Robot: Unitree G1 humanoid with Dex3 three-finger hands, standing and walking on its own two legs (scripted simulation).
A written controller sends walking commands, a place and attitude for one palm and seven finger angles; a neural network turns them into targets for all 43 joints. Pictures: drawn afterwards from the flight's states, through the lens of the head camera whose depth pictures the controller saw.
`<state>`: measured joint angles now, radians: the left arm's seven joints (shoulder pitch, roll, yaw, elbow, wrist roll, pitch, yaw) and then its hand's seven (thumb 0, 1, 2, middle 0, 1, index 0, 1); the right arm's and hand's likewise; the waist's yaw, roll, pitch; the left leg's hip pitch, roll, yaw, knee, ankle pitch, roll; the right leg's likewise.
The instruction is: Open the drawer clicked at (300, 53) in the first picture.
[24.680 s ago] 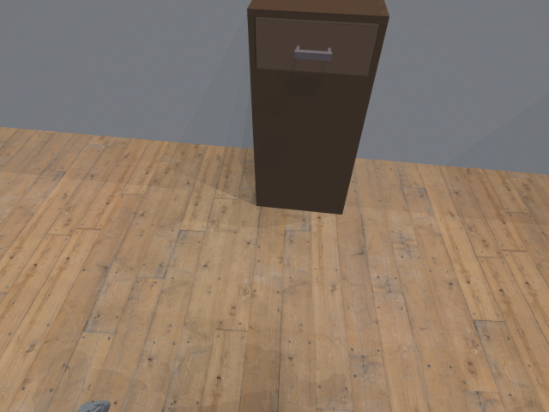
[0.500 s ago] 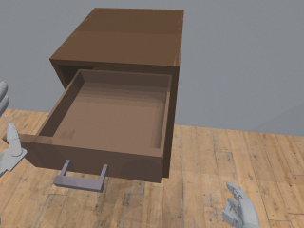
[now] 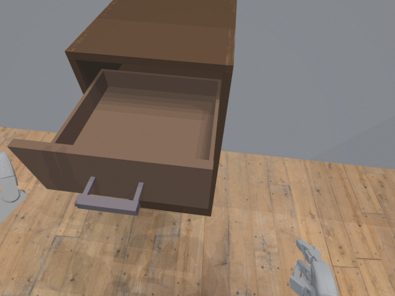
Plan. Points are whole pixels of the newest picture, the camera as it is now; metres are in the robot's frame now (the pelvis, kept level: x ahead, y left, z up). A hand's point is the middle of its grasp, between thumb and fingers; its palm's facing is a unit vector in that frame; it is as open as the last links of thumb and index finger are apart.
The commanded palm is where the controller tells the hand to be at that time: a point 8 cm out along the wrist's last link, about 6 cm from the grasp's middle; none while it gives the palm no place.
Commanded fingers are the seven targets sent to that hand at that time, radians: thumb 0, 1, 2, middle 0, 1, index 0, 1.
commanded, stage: step back with the hand held close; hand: left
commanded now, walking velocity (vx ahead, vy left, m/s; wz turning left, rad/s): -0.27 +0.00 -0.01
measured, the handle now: (112, 194) +0.29 +0.19 +0.04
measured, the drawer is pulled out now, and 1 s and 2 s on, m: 0.30 0.30 0.30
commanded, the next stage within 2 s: stop stepping back and stand still in 0.64 s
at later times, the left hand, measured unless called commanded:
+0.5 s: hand out of the picture +0.12 +0.24 +0.21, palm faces +0.44 -0.75 -0.49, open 7.4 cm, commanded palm +0.05 +0.28 +0.23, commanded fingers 0.00 0.90 0.90 -0.20 -0.30 -0.20 -0.30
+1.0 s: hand out of the picture +0.00 +0.20 +0.21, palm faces +0.36 -0.78 -0.51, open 7.4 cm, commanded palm -0.07 +0.25 +0.23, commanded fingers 0.00 0.90 0.90 -0.20 -0.30 -0.20 -0.30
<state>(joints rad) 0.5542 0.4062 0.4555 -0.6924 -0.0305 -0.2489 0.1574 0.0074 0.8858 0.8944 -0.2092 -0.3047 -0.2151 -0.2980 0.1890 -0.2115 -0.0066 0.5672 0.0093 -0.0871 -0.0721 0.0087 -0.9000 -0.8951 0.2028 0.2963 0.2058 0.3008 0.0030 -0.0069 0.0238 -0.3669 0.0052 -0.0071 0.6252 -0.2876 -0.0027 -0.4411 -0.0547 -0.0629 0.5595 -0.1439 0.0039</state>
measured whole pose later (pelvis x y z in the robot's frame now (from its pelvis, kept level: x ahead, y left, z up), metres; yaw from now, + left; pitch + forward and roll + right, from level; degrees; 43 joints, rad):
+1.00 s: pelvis -0.20 -0.03 +0.01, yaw +1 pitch +0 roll +1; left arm 0.63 0.45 0.47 -0.71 -0.03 -0.23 0.15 0.01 0.88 0.89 -0.21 -0.31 -0.22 -0.30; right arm 0.24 -0.24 -0.04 0.60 0.02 -0.11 -0.06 0.01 -0.90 -0.90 0.20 0.30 0.20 0.30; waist -0.04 -0.06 0.02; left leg -0.22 0.00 0.04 0.48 -0.26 0.00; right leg -0.34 -0.05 -0.07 0.55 -0.23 0.00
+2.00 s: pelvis -0.25 -0.05 +0.00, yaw +4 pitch -1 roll +1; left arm 0.24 0.26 0.06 0.56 0.04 0.06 0.00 0.00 0.91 0.90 -0.19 -0.30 -0.20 -0.29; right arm 0.13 -0.26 0.00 0.83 -0.02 -0.02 0.01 0.00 -0.90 -0.90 0.20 0.30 0.20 0.30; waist -0.02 0.04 0.00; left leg -0.32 0.00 0.04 0.59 -0.25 0.01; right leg -0.31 -0.03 -0.10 0.62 -0.29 -0.04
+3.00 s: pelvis -0.23 -0.07 +0.02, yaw +3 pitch -2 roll +0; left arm 0.20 0.18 0.02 1.12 0.02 0.00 0.02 0.00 0.91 0.89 -0.20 -0.30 -0.20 -0.30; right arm 0.27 -0.17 -0.02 1.13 -0.02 0.02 -0.03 0.00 -0.91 -0.90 0.20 0.30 0.20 0.30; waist -0.01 0.02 0.07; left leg -0.16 0.04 0.05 0.37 -0.17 -0.02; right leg -0.15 0.02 -0.10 0.38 -0.19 -0.06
